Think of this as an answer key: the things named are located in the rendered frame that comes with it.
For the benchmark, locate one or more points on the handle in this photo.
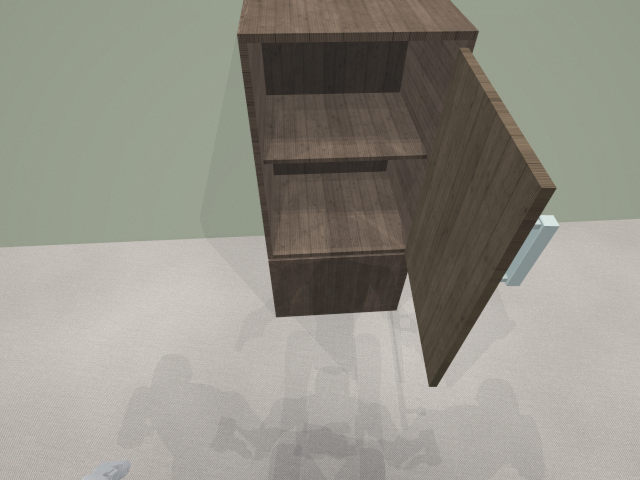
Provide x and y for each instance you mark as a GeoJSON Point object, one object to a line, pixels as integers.
{"type": "Point", "coordinates": [533, 246]}

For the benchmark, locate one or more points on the left robot hand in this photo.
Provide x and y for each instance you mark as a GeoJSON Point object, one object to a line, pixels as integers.
{"type": "Point", "coordinates": [109, 471]}

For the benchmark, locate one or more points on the cupboard door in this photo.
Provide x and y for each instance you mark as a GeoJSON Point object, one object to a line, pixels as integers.
{"type": "Point", "coordinates": [483, 191]}

